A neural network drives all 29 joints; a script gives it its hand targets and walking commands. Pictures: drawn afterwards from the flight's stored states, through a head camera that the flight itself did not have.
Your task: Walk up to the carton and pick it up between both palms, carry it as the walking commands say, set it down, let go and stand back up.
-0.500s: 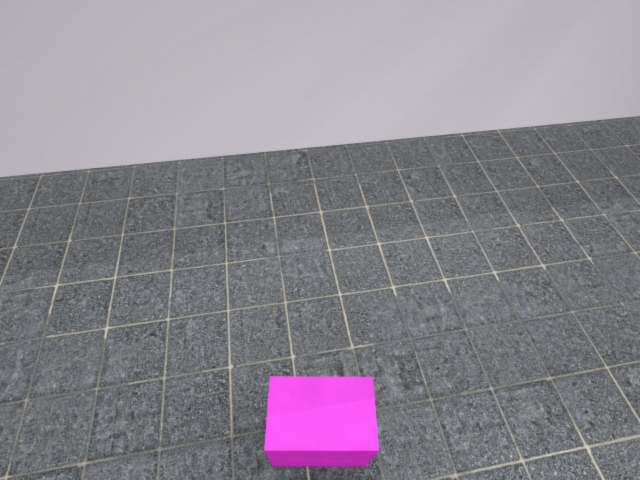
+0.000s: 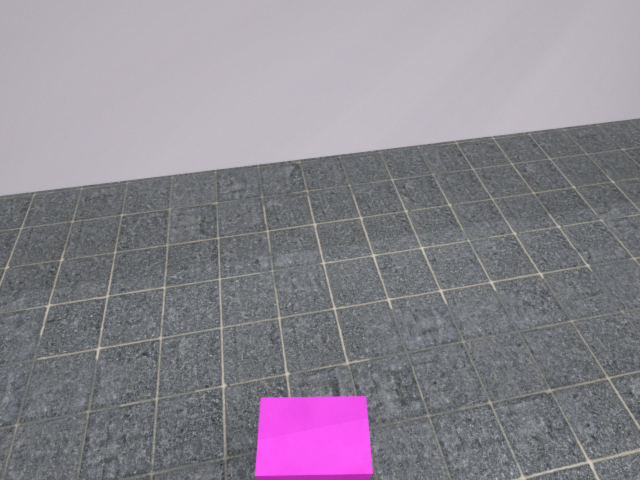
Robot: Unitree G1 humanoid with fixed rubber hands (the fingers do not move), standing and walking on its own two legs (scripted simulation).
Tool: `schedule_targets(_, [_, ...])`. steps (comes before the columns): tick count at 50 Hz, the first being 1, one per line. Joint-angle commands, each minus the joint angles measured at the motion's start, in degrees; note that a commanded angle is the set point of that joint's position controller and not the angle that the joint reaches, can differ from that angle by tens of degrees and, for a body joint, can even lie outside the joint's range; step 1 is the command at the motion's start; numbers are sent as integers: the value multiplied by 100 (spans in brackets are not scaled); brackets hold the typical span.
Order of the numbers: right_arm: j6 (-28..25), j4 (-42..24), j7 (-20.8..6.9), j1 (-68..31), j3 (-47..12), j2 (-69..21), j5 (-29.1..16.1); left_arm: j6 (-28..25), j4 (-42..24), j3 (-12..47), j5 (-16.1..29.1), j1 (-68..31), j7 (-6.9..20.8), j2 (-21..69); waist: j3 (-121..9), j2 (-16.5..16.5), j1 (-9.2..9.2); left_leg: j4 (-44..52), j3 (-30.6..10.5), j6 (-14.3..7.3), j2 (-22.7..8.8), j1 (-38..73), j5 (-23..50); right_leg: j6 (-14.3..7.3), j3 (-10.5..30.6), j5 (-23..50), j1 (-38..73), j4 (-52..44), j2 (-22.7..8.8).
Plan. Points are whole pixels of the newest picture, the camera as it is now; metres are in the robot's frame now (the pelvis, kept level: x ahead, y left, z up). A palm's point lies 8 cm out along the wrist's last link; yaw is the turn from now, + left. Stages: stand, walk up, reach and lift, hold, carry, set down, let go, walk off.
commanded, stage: walk up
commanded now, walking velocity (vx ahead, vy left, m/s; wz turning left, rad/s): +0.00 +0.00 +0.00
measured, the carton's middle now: (314, 445) +0.28 +0.02 -0.64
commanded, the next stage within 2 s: stand in 1.36 s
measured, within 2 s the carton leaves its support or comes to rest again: neither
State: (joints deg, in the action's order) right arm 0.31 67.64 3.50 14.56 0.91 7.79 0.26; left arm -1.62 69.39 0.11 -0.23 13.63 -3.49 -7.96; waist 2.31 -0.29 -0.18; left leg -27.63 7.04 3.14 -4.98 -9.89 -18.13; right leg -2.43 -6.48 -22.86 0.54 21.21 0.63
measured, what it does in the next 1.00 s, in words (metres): walks backwards: right foot, then left foot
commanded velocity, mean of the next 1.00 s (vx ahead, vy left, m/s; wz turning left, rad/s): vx -0.09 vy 0.02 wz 0.00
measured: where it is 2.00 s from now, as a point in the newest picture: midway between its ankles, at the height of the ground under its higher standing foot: outside the picture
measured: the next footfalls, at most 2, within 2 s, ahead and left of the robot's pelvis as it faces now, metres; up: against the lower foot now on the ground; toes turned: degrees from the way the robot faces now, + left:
right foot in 0.54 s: -0.05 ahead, -0.15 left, +0.00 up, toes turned -4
left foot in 0.98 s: -0.10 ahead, +0.15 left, +0.00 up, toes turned -2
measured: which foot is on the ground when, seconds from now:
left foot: down 0.00-0.56, up 0.58-0.96, down 0.98-1.00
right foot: down 0.00-0.32, up 0.34-0.52, down 0.54-0.98, up 1.00-1.00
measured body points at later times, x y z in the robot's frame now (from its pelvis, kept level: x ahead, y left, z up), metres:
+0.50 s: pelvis -0.06 -0.01 -0.01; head -0.01 -0.01 +0.43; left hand -0.01 +0.25 -0.16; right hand -0.01 -0.25 -0.16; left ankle -0.02 +0.15 -0.73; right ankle -0.10 -0.13 -0.71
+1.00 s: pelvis -0.11 +0.02 +0.00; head -0.07 +0.04 +0.44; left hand -0.14 +0.26 -0.17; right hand -0.01 -0.24 -0.14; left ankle -0.14 +0.14 -0.74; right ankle -0.09 -0.14 -0.73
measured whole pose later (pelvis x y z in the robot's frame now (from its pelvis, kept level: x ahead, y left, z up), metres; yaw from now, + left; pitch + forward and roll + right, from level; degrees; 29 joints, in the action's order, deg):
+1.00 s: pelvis -0.11 +0.02 +0.00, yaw +3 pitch +0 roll -1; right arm 1.4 57.5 0.8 8.4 1.3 13.1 0.1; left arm 1.4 64.0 -2.5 -2.3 14.8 -1.5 -12.1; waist 4.7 -1.9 -2.6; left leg -28.9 1.3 0.8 -2.2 -11.2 -17.1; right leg 2.8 -4.0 -16.6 -16.6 31.9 -6.1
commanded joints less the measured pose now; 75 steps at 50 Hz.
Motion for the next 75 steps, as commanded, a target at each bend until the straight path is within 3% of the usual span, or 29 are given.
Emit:
schedule_targets(1, [-53, -88, 54, 483, 191, 752, 4, -44, 56, -187, -37, 655, -44, -842, -345, 108, -110, -257, -117, -310, -397, 477, 3698, 162, 225, 5439, -245, 249, -957])
schedule_targets(6, [113, -391, 123, 504, 318, 819, -55, 131, -185, -401, 2, 595, -78, -1052, -135, -90, -146, -1149, -83, -200, -460, -181, 3777, 38, 264, 6338, -644, 925, -1187])
schedule_targets(10, [190, -810, 53, 246, 128, 381, 6, 240, -204, -298, -155, 815, -36, -811, 144, -666, -172, -754, -158, -230, 6, -1134, -965, -508, 633, 5032, -402, 230, -1449])
schedule_targets(11, [172, -790, 19, 203, 78, 195, 56, 216, -170, -207, -215, 860, -10, -689, 83, -253, -113, -559, -122, -361, 57, -990, -491, -505, 764, 4385, -330, 84, -1490])
schedule_targets(13, [140, -821, -13, 227, 111, 384, 45, 195, -260, -282, -230, 561, 14, -966, 138, -923, -46, 113, -98, -331, 23, -595, 687, -339, 620, 4613, -512, 312, -1374])
schedule_targets(14, [131, -772, 26, 292, 272, 773, 51, 231, -227, -301, -137, 621, -13, -1048, 416, -379, -64, -704, -210, -195, -463, -395, 2846, -116, 336, 4935, -1116, 679, -1119])
schedule_targets(15, [56, -818, 60, 741, 438, 1282, 70, 254, -483, -410, -56, 479, -30, -1111, -69, 285, 245, -1048, -713, -624, -999, 193, 5751, 196, 83, 4287, -1531, 1634, -726])
schedule_targets(16, [44, -660, 79, 1155, 497, 1267, 64, 290, -601, -407, -50, 284, -16, -950, -472, 715, 392, -809, -1096, -1064, -1442, 479, 7185, 333, -119, 2536, -1927, 2549, -362])
schedule_targets(17, [-32, -798, 92, 1546, 496, 1466, 150, 369, -882, -476, -47, -14, 29, -877, -972, 1452, 759, 222, -2306, -1768, -2422, 1122, 7965, 476, 138, -1406, -2721, 4093, 95])
schedule_targets(18, [-29, -940, 149, 1425, 495, 1592, 183, 435, -1096, -478, -71, -114, 22, -898, -873, 954, 621, 187, -2212, -2053, -2543, 503, 7251, 553, 678, -1651, -2573, 4963, -202])
schedule_targets(20, [79, -1142, 145, -113, 490, 1578, 100, 520, -1123, -527, -54, 142, 142, -770, -355, 1224, 105, 137, -1091, -1688, -1714, -979, 5016, 427, 763, -1034, -1755, 4440, -285])
schedule_targets(25, [214, -1281, 12, -514, 435, 1484, 184, 526, -1234, -385, -97, 614, 238, -637, -245, 1520, -121, 209, -1080, -1218, -1238, -1205, 1699, 254, 162, -213, -1079, 1778, -230])
schedule_targets(27, [314, -1327, -110, -435, 365, 1284, 161, 361, -1058, -384, -160, 976, 278, -889, -367, 515, -291, -42, -902, -832, -597, -1858, -1102, 269, 129, 453, -304, 343, -365])
schedule_targets(29, [443, -1662, -73, -916, 249, 898, 184, 272, -1220, -478, -291, 745, 231, -1945, 185, -1775, -621, -2832, -395, -255, 364, -2065, -1647, -784, 3156, -1270, -2076, -1838, -2783])
schedule_targets(33, [305, -1051, -217, 61, 291, 912, 171, 150, -1357, -352, -180, -279, 163, -1298, 163, -966, 96, -2993, -774, -311, 253, -1459, -551, -645, 1474, 1605, -1685, -846, -1868])
schedule_targets(37, [191, -1122, -164, -197, 193, 874, 49, 49, -1058, -415, -178, 221, 137, -1378, -50, -1046, -159, -1566, -574, -206, 272, -1189, -1062, -706, 1239, 5068, -641, -84, -1916])
schedule_targets(39, [340, -1228, -217, -491, 280, 1195, 88, 90, -921, -548, -227, 1076, 2, -1846, -358, -481, -505, -2102, -806, -139, 161, -2141, -1042, -937, 2253, 4348, 522, -232, -2827])
schedule_targets(42, [322, -1538, -228, -678, 265, 1043, -21, 97, -944, -527, -200, 821, -42, -1614, -275, -910, -469, -2345, -1036, -59, 27, -2275, -1348, -991, 2006, 5698, 234, 265, -2830])
schedule_targets(46, [316, -1504, -316, -188, 141, 995, -11, 169, -1004, -528, -284, 174, 16, -1780, -570, -1223, -166, -1166, -786, -166, 172, -768, -941, -605, 1530, 2521, -919, -226, -2269])
schedule_targets(47, [218, -1289, -306, -2, 61, 760, -39, 196, -885, -424, -248, -60, 165, -1367, -395, -1419, 61, 204, -433, -215, 391, 115, -82, -309, 972, 1966, -1438, -81, -1517])
schedule_targets(48, [92, -1046, -288, 123, 44, 755, -51, 248, -618, -374, -214, 242, 209, -956, -141, -1016, 196, 1145, -281, -269, 382, 689, 980, -58, 463, 1688, -1608, 221, -781])
schedule_targets(50, [-120, -935, -175, 617, 238, 1522, 30, 282, -819, -198, -135, 260, 251, -464, -322, 1233, 197, 1600, -2293, -689, -1508, 696, 1954, 348, 269, -499, -2397, 1538, -316])
schedule_targets(52, [-128, -897, -146, -29, 128, 1335, 109, 398, -747, -233, -68, 169, 221, -810, 125, 1473, 77, 1398, -1954, -1143, -1336, 37, 2547, 279, 745, -548, -2019, 2021, -459])
schedule_targets(59, [-166, -768, -68, -93, 152, 1017, 15, 364, -530, -135, -86, 391, 162, -670, 9, 1045, -49, 1106, -1435, -1159, -915, 530, 3038, 289, 538, 39, -1518, 1227, -372])
schedule_targets(60, [-124, -678, -69, -129, 144, 941, 27, 342, -515, -150, -51, 438, 143, -647, 107, 658, -106, 995, -1512, -1089, -907, 397, 2877, 271, 397, 300, -1244, 660, -248])
schedule_targets(61, [-89, -665, -94, -185, 164, 1005, -15, 295, -527, -135, -23, 559, 114, -714, 248, 1071, -211, 947, -1403, -925, -745, 291, 2642, 292, 328, 843, -1118, 185, -296])
schedule_targets(65, [-45, -556, -119, -71, 98, 692, -24, 214, -227, -120, -119, 554, 166, -781, 394, -58, -149, 1124, -1048, -581, -141, -78, 843, 116, 886, 1718, -713, -341, -726])
schedule_targets(68, [-89, -272, -106, 322, 57, 716, -4, 146, -217, -75, -80, 303, 152, -664, 352, -272, -33, 1179, -1111, -557, -167, 266, 1306, 116, 868, 1946, -764, -368, -707])
schedule_targets(75, [-106, -155, -118, 577, 56, 638, -7, 52, -327, -95, -68, 361, 129, -643, 276, 77, -33, 1151, -1095, -533, -189, 187, 1294, 45, 960, 1696, -779, -551, -720])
